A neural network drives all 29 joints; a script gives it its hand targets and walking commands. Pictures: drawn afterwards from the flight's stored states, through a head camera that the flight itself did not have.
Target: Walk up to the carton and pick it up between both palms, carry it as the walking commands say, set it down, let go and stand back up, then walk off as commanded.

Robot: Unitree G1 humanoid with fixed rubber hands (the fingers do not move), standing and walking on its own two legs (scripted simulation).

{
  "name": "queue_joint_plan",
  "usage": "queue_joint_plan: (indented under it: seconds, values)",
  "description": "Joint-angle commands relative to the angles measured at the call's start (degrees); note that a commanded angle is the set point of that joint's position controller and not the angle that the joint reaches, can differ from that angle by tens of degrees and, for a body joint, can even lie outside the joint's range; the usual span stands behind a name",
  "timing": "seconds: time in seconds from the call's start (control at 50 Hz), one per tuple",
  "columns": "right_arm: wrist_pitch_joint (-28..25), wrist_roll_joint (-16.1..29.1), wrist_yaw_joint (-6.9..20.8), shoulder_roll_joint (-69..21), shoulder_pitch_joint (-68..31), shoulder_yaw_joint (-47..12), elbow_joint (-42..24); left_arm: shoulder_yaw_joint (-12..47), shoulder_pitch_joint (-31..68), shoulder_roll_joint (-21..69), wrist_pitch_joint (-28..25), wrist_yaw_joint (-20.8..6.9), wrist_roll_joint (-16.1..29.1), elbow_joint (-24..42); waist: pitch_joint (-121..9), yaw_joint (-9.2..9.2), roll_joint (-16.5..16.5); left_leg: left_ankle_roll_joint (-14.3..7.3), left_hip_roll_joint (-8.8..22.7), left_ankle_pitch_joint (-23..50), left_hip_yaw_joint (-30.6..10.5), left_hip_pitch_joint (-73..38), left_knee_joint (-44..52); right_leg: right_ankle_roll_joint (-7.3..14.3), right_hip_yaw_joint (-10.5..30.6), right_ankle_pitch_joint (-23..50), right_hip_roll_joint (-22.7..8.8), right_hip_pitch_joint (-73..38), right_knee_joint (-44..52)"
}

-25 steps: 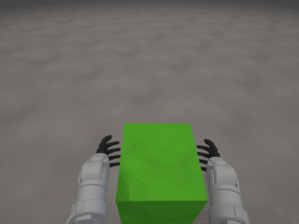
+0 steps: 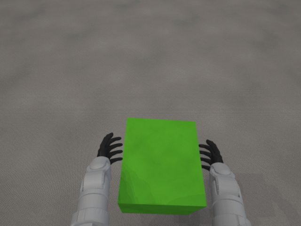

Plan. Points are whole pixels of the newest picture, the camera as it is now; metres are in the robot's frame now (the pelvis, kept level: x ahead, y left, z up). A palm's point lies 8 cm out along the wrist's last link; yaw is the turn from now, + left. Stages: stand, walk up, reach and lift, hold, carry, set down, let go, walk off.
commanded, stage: set down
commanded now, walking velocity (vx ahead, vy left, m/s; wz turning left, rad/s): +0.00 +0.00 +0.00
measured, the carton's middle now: (158, 167) +0.32 -0.02 -0.13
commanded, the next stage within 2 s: none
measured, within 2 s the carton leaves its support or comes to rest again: neither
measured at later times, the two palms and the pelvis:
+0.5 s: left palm (116, 171) +0.31 +0.12 -0.13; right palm (208, 178) +0.28 -0.18 -0.14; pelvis -0.06 +0.01 -0.06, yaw -1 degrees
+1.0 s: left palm (123, 170) +0.35 +0.11 -0.22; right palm (203, 173) +0.32 -0.20 -0.22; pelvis -0.07 +0.00 -0.14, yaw -1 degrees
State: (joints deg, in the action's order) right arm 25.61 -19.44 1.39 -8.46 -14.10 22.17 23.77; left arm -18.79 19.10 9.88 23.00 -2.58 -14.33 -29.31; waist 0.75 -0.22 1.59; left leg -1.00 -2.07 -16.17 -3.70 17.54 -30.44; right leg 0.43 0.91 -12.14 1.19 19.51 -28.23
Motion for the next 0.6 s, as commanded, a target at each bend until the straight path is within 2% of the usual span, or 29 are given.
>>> queue_joint_plan:
  seconds: [0.0,0.02,0.04,0.06,0.08,0.1,0.12,0.14,0.18,0.2,0.22,0.24,0.26,0.28,0.3,0.32,0.34,0.36,0.38,0.4,0.42,0.44,0.46,0.48,0.5,0.52,0.54,0.56,0.58]
  values:
    - [-8.52,7.45,9.78,-36.40,-29.18,-23.13,0.21,25.73,19.54,46.86,-5.46,-10.09,4.04,-7.84,-23.54,-10.64,-3.37,0.27,-3.90,21.57,-5.18,7.33,-2.09,0.20,3.49,22.46,5.11,-5.81,-3.56]
    - [-9.36,6.26,9.60,-35.07,-25.46,-22.68,0.63,26.18,15.06,47.86,-5.76,-9.43,2.55,-8.25,-25.24,-9.46,0.54,0.66,-3.85,27.33,-5.33,5.01,-2.18,0.19,2.88,23.84,5.27,-3.16,-4.91]
    - [-10.14,5.11,9.18,-34.73,-25.93,-20.57,1.33,26.67,19.17,44.40,-6.67,-9.82,3.49,-7.75,-24.63,-11.99,-2.13,0.58,-3.74,24.18,-4.81,8.43,-2.66,0.05,3.53,24.43,5.16,-3.84,-3.63]
    - [-11.04,5.65,9.05,-35.95,-26.46,-21.27,2.52,27.95,21.08,45.22,-7.79,-9.03,3.58,-7.14,-26.20,-11.09,0.24,0.12,-3.59,22.97,-4.93,6.84,-3.19,0.38,3.32,21.68,4.90,-1.66,-4.84]
    - [-11.57,6.62,9.46,-34.50,-28.80,-20.77,3.60,26.47,21.15,43.75,-8.06,-8.44,2.60,-8.63,-25.52,-9.08,3.52,0.56,-3.32,21.06,-4.97,7.54,-3.15,0.78,3.41,18.39,4.65,1.69,-5.71]
    - [-12.81,5.62,9.30,-34.92,-27.04,-20.88,4.53,26.56,20.44,43.03,-9.51,-7.88,2.26,-7.35,-25.35,-9.39,-0.11,0.15,-3.69,25.11,-4.87,9.73,-4.46,0.23,3.21,21.55,5.49,0.98,-6.01]
    - [-14.35,5.13,8.76,-29.66,-28.15,-18.58,3.02,26.82,18.57,43.44,-10.34,-7.67,1.95,-10.05,-27.13,-11.32,1.85,0.59,-3.39,26.46,-4.99,11.63,-4.83,0.34,2.45,23.18,5.63,1.55,-7.49]
    - [-15.10,5.82,8.68,-32.03,-28.84,-20.06,3.12,27.92,21.66,43.10,-11.70,-7.07,2.75,-7.04,-28.72,-11.16,1.93,0.41,-2.78,26.42,-6.26,11.28,-5.30,0.40,3.16,21.77,5.26,3.69,-8.50]
    - [-17.35,5.16,8.68,-32.38,-26.78,-20.23,5.03,29.67,21.64,43.38,-13.51,-6.00,2.59,-6.58,-31.08,-9.83,3.28,1.15,-2.74,31.70,-5.84,12.75,-6.94,0.45,3.34,24.36,5.69,7.46,-9.55]
    - [-19.04,5.43,8.20,-30.84,-28.39,-19.89,3.80,30.08,23.05,42.39,-14.73,-5.07,2.24,-5.55,-32.55,-11.32,5.22,1.26,-2.88,31.12,-5.48,12.57,-8.42,0.87,3.66,24.97,5.69,7.92,-10.52]
    - [-20.42,7.16,8.40,-31.03,-31.46,-21.29,4.14,31.21,25.81,42.25,-16.00,-4.56,3.83,-4.91,-35.02,-10.55,3.01,1.44,-2.38,33.57,-6.20,11.96,-10.96,0.21,3.01,24.66,6.12,12.01,-13.07]
    - [-21.59,5.92,8.16,-26.63,-32.81,-17.82,4.83,32.07,25.78,40.87,-16.85,-4.18,3.38,-6.42,-36.00,-12.55,5.13,1.79,-1.90,31.57,-6.67,13.75,-11.30,0.21,2.85,22.50,5.83,12.64,-14.06]
    - [-22.35,5.68,8.29,-26.80,-30.52,-19.14,6.61,30.10,23.64,40.67,-17.26,-3.28,2.22,-8.38,-34.71,-9.82,6.53,1.91,-2.00,32.09,-6.38,14.74,-11.46,0.81,3.35,22.12,5.49,15.29,-14.48]
    - [-23.33,4.54,7.87,-26.48,-33.97,-19.17,5.69,31.64,29.66,42.12,-18.86,-3.75,4.24,-6.66,-39.09,-13.74,1.68,2.04,-2.55,28.42,-6.01,19.41,-14.08,0.30,2.20,23.45,6.06,15.21,-16.24]
    - [-23.63,4.66,7.22,-27.16,-30.66,-20.42,6.30,33.54,29.04,40.46,-19.17,-3.30,4.35,-6.07,-39.73,-12.79,3.40,2.05,-1.94,28.36,-6.44,18.93,-14.09,0.66,2.54,23.38,5.48,16.02,-16.87]
    - [-24.32,6.00,7.42,-27.19,-33.34,-21.49,6.49,34.10,30.38,41.76,-19.88,-2.93,5.35,-4.09,-41.81,-11.49,2.79,2.12,-2.89,26.11,-5.55,20.79,-14.95,0.73,2.25,22.01,5.81,16.70,-18.09]
    - [-25.39,6.49,7.19,-28.95,-33.50,-22.92,4.48,37.37,33.63,40.21,-20.34,-2.40,6.05,-3.40,-44.68,-13.11,2.92,2.26,-2.73,26.01,-5.53,20.15,-16.63,0.65,2.15,23.26,5.87,17.53,-18.66]
    - [-25.07,5.66,7.18,-26.51,-35.34,-19.65,7.04,35.67,34.74,38.70,-20.65,-2.21,6.22,-5.22,-47.05,-14.39,2.53,2.78,-2.60,19.39,-5.92,21.83,-17.01,0.01,1.33,18.66,5.84,20.04,-21.19]
    - [-25.26,6.96,6.74,-28.64,-36.89,-22.39,7.17,36.80,39.25,38.56,-20.95,-2.10,7.79,-2.80,-47.22,-14.11,2.39,2.02,-3.46,16.37,-4.50,23.90,-18.34,0.39,1.68,17.12,5.66,18.71,-20.76]
    - [-25.64,7.55,6.65,-29.39,-41.60,-23.19,5.67,36.66,40.57,39.29,-20.75,-1.89,7.40,-5.09,-48.42,-13.29,0.60,1.45,-4.17,12.15,-4.64,25.59,-18.95,-0.22,0.94,13.79,5.89,18.98,-22.78]
    - [-25.20,7.28,6.86,-30.17,-40.89,-23.57,6.49,34.92,39.46,39.06,-20.33,-2.31,7.04,-6.73,-49.05,-13.38,-1.66,1.68,-4.03,10.86,-4.22,26.82,-19.89,-0.34,0.76,13.48,5.68,21.47,-23.15]
    - [-24.98,9.39,6.82,-29.23,-47.37,-25.85,5.90,33.69,41.71,38.82,-19.61,-2.21,6.62,-7.22,-47.78,-10.50,0.25,1.40,-4.52,4.10,-3.29,30.29,-20.53,0.29,1.56,6.50,5.20,20.43,-23.47]
    - [-24.27,8.93,7.29,-29.69,-46.61,-26.22,5.39,32.24,37.81,41.19,-18.17,-2.31,5.09,-10.60,-46.90,-9.51,0.98,1.12,-5.11,3.98,-3.95,30.13,-20.40,0.40,0.64,6.66,5.30,23.40,-24.92]
    - [-23.59,10.10,8.00,-31.06,-52.92,-25.64,3.72,29.87,40.25,39.79,-17.25,-2.40,4.23,-11.88,-45.78,-7.99,0.58,0.39,-5.51,-1.05,-3.58,31.74,-21.46,0.11,0.44,1.78,5.56,25.23,-25.72]
    - [-23.42,8.41,7.68,-32.00,-52.04,-25.47,3.32,31.28,41.47,41.04,-17.21,-2.54,5.02,-11.82,-50.13,-11.18,-2.26,1.09,-5.21,-0.38,-3.66,32.88,-23.17,-0.01,0.07,3.19,6.13,24.50,-26.95]
    - [-22.74,8.57,8.35,-31.72,-53.62,-25.03,4.99,31.32,43.66,41.95,-16.93,-2.36,5.87,-11.10,-52.40,-10.42,-1.47,1.34,-4.44,-2.34,-5.00,31.20,-23.51,0.23,0.13,1.68,6.40,26.77,-29.15]
    - [-21.14,9.77,9.09,-32.09,-54.85,-24.56,7.87,31.67,44.88,43.78,-15.88,-3.39,6.21,-11.58,-47.44,-10.05,0.16,0.93,-5.04,-7.15,-3.81,34.15,-22.94,0.40,0.42,-3.12,5.91,27.16,-28.19]
    - [-20.12,9.99,9.77,-34.40,-55.20,-24.82,8.88,31.09,46.58,44.08,-15.11,-3.85,5.47,-10.54,-46.28,-8.13,0.23,0.39,-5.55,-8.33,-3.39,35.77,-23.54,0.45,0.24,-5.00,6.01,30.03,-28.56]
    - [-19.19,9.97,10.00,-36.43,-57.60,-24.75,8.02,27.86,47.55,41.56,-14.62,-3.83,4.24,-11.74,-45.70,-5.92,-1.92,-0.56,-5.98,-8.39,-2.39,39.41,-24.46,0.12,0.22,-5.28,6.36,29.43,-29.28]
